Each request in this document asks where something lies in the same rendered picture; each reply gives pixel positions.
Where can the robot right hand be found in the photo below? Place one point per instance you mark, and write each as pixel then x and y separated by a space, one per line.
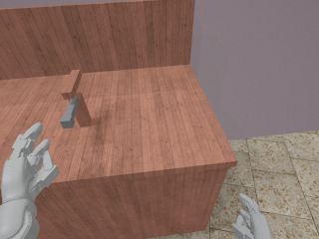
pixel 257 226

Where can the robot left forearm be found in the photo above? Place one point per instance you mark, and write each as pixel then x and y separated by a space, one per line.
pixel 18 219

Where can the robot left hand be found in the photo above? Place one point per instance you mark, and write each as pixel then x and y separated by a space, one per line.
pixel 23 176

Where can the counter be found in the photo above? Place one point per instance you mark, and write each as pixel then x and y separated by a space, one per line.
pixel 146 157

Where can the tap lever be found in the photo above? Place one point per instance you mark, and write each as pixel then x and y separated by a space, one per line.
pixel 67 121

